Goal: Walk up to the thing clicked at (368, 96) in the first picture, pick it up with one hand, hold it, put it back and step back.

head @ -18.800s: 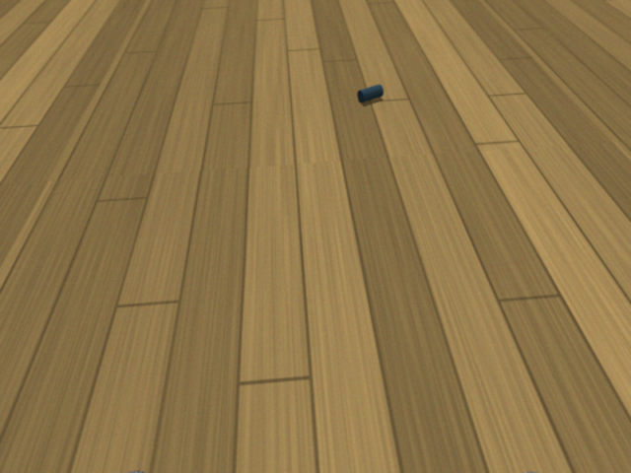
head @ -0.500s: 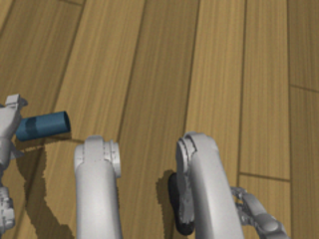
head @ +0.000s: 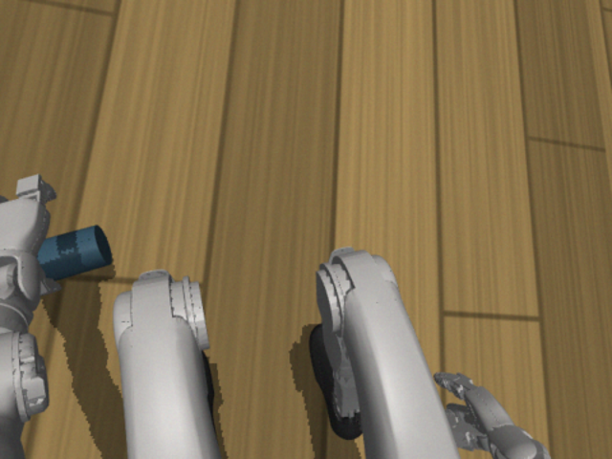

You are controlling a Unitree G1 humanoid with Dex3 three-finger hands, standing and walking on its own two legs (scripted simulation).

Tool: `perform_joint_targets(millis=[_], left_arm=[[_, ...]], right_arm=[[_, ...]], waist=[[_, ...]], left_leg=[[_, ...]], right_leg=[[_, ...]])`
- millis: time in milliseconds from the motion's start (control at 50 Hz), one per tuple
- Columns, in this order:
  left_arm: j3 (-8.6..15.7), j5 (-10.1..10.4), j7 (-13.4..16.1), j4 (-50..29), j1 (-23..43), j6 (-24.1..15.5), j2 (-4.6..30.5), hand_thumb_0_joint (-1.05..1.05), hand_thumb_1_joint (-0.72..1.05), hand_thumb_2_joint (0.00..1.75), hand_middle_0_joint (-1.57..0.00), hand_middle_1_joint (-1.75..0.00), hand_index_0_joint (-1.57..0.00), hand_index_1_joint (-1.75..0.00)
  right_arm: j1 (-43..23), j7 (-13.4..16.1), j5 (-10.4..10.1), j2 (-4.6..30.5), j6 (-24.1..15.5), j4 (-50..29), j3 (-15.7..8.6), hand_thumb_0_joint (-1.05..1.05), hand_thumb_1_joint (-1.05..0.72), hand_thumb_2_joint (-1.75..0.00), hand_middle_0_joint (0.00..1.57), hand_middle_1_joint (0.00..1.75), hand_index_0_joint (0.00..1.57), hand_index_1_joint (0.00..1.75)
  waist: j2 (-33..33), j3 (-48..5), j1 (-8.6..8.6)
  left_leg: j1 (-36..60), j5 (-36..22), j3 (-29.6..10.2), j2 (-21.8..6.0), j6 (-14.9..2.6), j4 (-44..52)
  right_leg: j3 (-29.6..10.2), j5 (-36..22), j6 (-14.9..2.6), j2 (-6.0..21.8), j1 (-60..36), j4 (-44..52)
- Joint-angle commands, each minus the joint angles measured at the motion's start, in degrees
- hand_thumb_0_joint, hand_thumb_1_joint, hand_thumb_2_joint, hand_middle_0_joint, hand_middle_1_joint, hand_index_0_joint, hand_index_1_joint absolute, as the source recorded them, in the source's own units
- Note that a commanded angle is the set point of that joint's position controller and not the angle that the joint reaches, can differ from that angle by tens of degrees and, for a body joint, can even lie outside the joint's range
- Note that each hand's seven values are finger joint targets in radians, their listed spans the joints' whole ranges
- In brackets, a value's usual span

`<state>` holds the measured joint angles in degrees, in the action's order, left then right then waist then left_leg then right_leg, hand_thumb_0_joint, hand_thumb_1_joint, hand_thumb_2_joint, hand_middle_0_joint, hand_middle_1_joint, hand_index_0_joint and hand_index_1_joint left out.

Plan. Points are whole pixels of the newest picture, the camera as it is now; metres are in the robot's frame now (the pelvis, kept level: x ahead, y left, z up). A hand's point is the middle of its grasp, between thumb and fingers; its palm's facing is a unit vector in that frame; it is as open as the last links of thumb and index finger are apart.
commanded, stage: approach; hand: left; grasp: from above
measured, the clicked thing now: (58, 257) +0.38 +0.35 -0.29
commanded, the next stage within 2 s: close in in 0.06 s
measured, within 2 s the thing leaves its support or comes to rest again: neither
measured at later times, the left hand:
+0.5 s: hand (41, 261) +0.36 +0.34 -0.21, palm faces -0.44 -0.16 -0.88, open 14.2 cm
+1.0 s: hand (57, 262) +0.37 +0.34 -0.26, palm faces -0.45 -0.18 -0.88, open 13.9 cm
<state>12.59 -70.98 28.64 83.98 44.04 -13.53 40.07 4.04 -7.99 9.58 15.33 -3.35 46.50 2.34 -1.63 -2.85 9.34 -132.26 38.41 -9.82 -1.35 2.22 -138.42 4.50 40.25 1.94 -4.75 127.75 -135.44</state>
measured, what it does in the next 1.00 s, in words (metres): stands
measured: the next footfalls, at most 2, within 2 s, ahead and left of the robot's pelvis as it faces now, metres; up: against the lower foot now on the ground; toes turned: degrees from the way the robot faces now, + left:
none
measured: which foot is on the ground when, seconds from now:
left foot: down 0.00-1.00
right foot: down 0.00-1.00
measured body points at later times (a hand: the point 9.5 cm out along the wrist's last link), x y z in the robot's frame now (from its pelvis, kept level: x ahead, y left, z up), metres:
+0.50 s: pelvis +0.00 +0.01 -0.01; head +0.22 +0.10 +0.37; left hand +0.38 +0.34 -0.16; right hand +0.13 -0.26 -0.12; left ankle +0.08 +0.14 -0.29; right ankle +0.09 -0.12 -0.29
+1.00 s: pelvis +0.01 +0.01 -0.04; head +0.25 +0.10 +0.33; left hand +0.39 +0.35 -0.21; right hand +0.09 -0.26 -0.14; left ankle +0.08 +0.14 -0.29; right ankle +0.09 -0.12 -0.29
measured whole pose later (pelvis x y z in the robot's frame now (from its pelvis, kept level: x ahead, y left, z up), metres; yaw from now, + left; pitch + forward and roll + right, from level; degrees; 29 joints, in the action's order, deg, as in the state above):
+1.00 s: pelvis +0.01 +0.01 -0.04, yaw -3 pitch +28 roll -10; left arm 14.8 -74.4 38.1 93.0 43.2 -18.8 47.1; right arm 1.1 -12.8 17.9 15.0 -8.9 49.2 7.2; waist -5.6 2.9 12.0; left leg -135.1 41.1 -13.8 -0.4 3.1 -147.6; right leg 7.3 42.3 2.9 -5.5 129.1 -142.0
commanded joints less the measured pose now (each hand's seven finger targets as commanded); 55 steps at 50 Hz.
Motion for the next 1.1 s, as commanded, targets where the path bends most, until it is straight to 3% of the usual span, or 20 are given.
perform_joint_targets(millis=[0,60,140,200,260,320,400,580,620,640,680,740,760,800,840,900,940,960,1060,1080], left_arm=[[2.39,1.97,0.50,-8.94,10.72,-2.04,20.38,0.00,-0.53,1.01,-0.09,-1.05,-0.09,-1.05],[0.20,2.23,-0.64,-12.26,13.14,-4.12,17.78,0.00,-0.53,1.00,-0.09,-1.04,-0.09,-1.04],[-2.70,2.10,-0.83,-16.63,13.03,-5.57,14.30,0.00,-0.52,1.05,-0.10,-1.06,-0.10,-1.06],[-3.47,1.50,0.08,-13.15,11.73,-5.51,12.88,0.00,-0.55,1.00,-0.06,-1.03,-0.07,-1.02],[-2.52,-0.09,1.83,-7.30,10.81,-5.39,13.59,0.00,-0.55,0.99,-0.05,-1.01,-0.06,-1.00],[0.10,-2.03,4.12,-5.54,11.53,-5.28,17.05,0.00,-0.57,1.02,-0.06,-1.00,-0.06,-1.01],[0.92,-3.42,6.58,-2.79,12.74,-4.49,17.93,0.00,-0.56,1.02,-0.06,-1.00,-0.05,-1.01],[1.03,-2.65,9.24,2.35,13.98,-3.28,19.47,0.00,-0.54,0.99,-0.06,-1.01,-0.05,-1.01],[0.36,-2.63,9.14,2.09,13.77,-3.57,19.03,0.00,-0.53,0.99,-0.06,-1.02,-0.06,-1.02],[2.63,-2.66,9.55,2.22,13.27,-3.79,21.65,0.00,-0.53,0.99,-0.06,-1.02,-0.06,-1.02],[3.58,-2.53,9.83,2.88,11.16,-4.03,21.98,0.00,-0.52,0.98,-0.06,-1.03,-0.06,-1.02],[1.94,-2.20,9.70,2.77,11.49,-4.87,20.29,0.00,-0.50,0.96,-0.05,-1.05,-0.07,-1.03],[3.44,-2.17,10.04,3.57,10.88,-5.01,22.00,0.00,-0.49,0.96,-0.05,-1.05,-0.07,-1.04],[2.79,-2.13,10.44,3.53,11.48,-5.45,21.75,0.00,-0.49,0.96,-0.05,-1.05,-0.07,-1.03],[3.73,-2.20,10.95,3.65,9.95,-5.65,22.43,0.00,-0.49,0.98,-0.06,-1.04,-0.07,-1.03],[2.06,-2.30,11.45,3.68,9.87,-5.69,20.87,0.00,-0.47,0.99,-0.06,-1.07,-0.08,-1.05],[4.68,-2.21,12.21,4.18,8.38,-5.61,23.96,0.00,-0.46,1.00,-0.06,-1.08,-0.08,-1.05],[2.54,-2.23,12.41,3.56,7.92,-5.55,21.16,0.00,-0.46,0.98,-0.06,-1.07,-0.08,-1.05],[2.53,-2.37,13.35,4.83,9.02,-4.85,22.19,0.00,-0.45,0.99,-0.07,-1.08,-0.09,-1.05],[4.83,-2.53,13.89,5.30,8.01,-4.62,24.75,0.00,-0.44,0.96,-0.06,-1.09,-0.09,-1.05]], right_arm=[[6.38,0.29,0.68,11.71,-0.98,-2.04,-3.95,0.00,-0.89,-0.89,0.20,0.30,0.20,0.30],[7.66,0.19,1.43,12.40,-0.99,-1.27,-4.70,0.00,-0.89,-0.89,0.20,0.30,0.20,0.30],[9.20,0.35,0.68,12.96,-0.88,-0.42,-6.11,0.00,-0.89,-0.89,0.20,0.30,0.20,0.30],[9.55,0.27,0.32,13.18,-0.56,0.10,-6.04,0.00,-0.89,-0.89,0.20,0.30,0.20,0.30],[8.79,0.07,0.64,13.40,-0.69,0.11,-5.03,0.00,-0.89,-0.89,0.20,0.30,0.20,0.30],[7.67,-0.23,0.87,13.62,-0.85,-0.21,-4.32,0.00,-0.89,-0.89,0.20,0.30,0.20,0.30],[6.48,-0.85,1.84,13.53,-1.38,-0.39,-3.40,0.00,-0.89,-0.90,0.20,0.30,0.20,0.30],[4.42,-1.77,4.55,14.34,-3.44,0.07,-1.72,0.00,-0.89,-0.90,0.20,0.30,0.20,0.30],[4.45,-1.96,4.99,13.75,-3.84,0.24,-1.22,0.00,-0.89,-0.90,0.20,0.30,0.20,0.30],[4.94,-2.09,5.55,14.68,-4.01,0.30,-1.27,0.00,-0.89,-0.90,0.20,0.30,0.20,0.30],[5.35,-2.30,6.00,14.92,-4.12,0.81,-1.29,0.00,-0.89,-0.90,0.20,0.30,0.20,0.30],[4.46,-2.78,6.52,14.38,-4.46,0.50,-0.56,0.00,-0.89,-0.90,0.20,0.30,0.20,0.30],[5.41,-2.93,7.11,14.95,-4.55,1.33,-0.59,0.00,-0.89,-0.90,0.20,0.30,0.20,0.30],[5.32,-3.41,7.45,15.27,-5.09,1.09,-0.16,0.00,-0.89,-0.90,0.20,0.30,0.20,0.30],[5.48,-3.57,7.81,15.89,-5.21,1.40,-0.10,0.00,-0.89,-0.90,0.20,0.30,0.20,0.30],[4.60,-4.34,8.33,15.72,-6.07,1.49,0.31,0.00,-0.89,-0.89,0.20,0.30,0.20,0.30],[5.29,-4.55,8.26,16.28,-6.13,1.68,0.47,0.00,-0.89,-0.89,0.20,0.30,0.20,0.30],[4.40,-4.80,8.31,15.80,-6.24,1.55,0.65,0.00,-0.89,-0.90,0.20,0.30,0.20,0.30],[4.12,-5.37,8.48,16.61,-6.78,1.51,0.93,0.00,-0.89,-0.90,0.20,0.30,0.20,0.30],[5.10,-5.40,8.59,17.06,-6.62,2.02,1.00,0.00,-0.89,-0.90,0.20,0.30,0.20,0.30]], waist=[[11.51,-36.82,-3.91],[13.48,-36.69,-2.03],[15.96,-39.70,-2.00],[13.51,-37.61,-1.53],[12.19,-33.11,-1.10],[14.81,-33.73,-2.39],[14.63,-33.84,-1.54],[15.06,-32.16,0.04],[16.17,-32.61,0.31],[15.62,-33.15,0.83],[15.60,-32.67,0.35],[17.26,-32.87,0.81],[16.51,-32.75,1.37],[15.81,-31.21,1.88],[16.27,-31.39,1.57],[17.06,-31.35,1.61],[17.05,-31.72,1.29],[17.75,-31.81,0.63],[16.39,-30.67,1.72],[16.83,-31.27,1.33]], left_leg=[[23.88,-5.95,7.94,1.43,-4.29,11.75],[25.99,-4.70,7.13,1.42,-3.78,11.97],[30.49,-6.28,6.69,1.36,-2.95,12.61],[29.80,-8.19,6.24,1.20,-2.93,12.24],[28.55,-8.57,5.79,1.10,-3.02,12.15],[29.24,-8.74,6.12,1.12,-2.87,12.35],[27.80,-8.52,6.65,1.11,-3.16,11.31],[24.94,-5.04,6.01,0.93,-3.29,9.17],[25.23,-6.07,5.79,0.81,-3.24,8.30],[25.36,-7.42,5.78,0.84,-3.28,7.72],[25.14,-7.84,5.55,0.80,-3.20,7.37],[25.95,-8.18,5.12,0.60,-2.92,6.99],[25.43,-9.02,5.08,0.55,-3.02,6.19],[24.65,-8.44,4.83,0.59,-3.05,5.68],[25.00,-8.54,4.77,0.62,-2.97,5.71],[25.78,-8.67,4.53,0.43,-2.73,5.51],[25.49,-9.67,4.44,0.37,-2.80,5.04],[25.39,-9.74,4.48,0.34,-2.69,5.66],[24.58,-9.60,4.06,0.10,-2.95,4.71],[24.72,-10.27,4.10,0.03,-2.92,4.74]], right_leg=[[2.44,-8.42,-3.60,-0.32,-20.00,15.06],[3.73,-7.34,-3.81,-0.18,-16.93,14.70],[4.64,-8.74,-4.06,-0.12,-15.41,14.27],[5.33,-10.67,-3.83,-0.15,-14.43,13.80],[6.06,-10.92,-3.67,0.03,-12.86,12.42],[6.20,-10.87,-3.84,0.10,-12.75,11.33],[5.77,-11.37,-3.62,-0.37,-13.67,11.59],[6.24,-8.01,-3.53,-0.78,-12.90,10.64],[5.74,-9.28,-3.59,-1.01,-14.06,10.23],[6.28,-10.84,-3.24,-0.85,-15.24,9.85],[6.81,-11.30,-3.14,-0.82,-14.94,9.04],[6.86,-11.73,-3.46,-1.10,-14.93,8.32],[7.12,-12.95,-3.17,-1.07,-15.83,8.22],[7.78,-12.46,-3.06,-0.83,-15.02,7.49],[7.78,-12.56,-3.05,-1.04,-15.76,8.03],[8.05,-12.52,-3.16,-1.24,-15.39,7.37],[8.19,-13.76,-3.12,-1.24,-16.55,6.90],[7.98,-13.50,-3.29,-1.38,-16.46,6.93],[8.27,-14.13,-3.06,-1.61,-16.23,7.01],[8.12,-15.03,-2.98,-1.70,-17.78,7.15]])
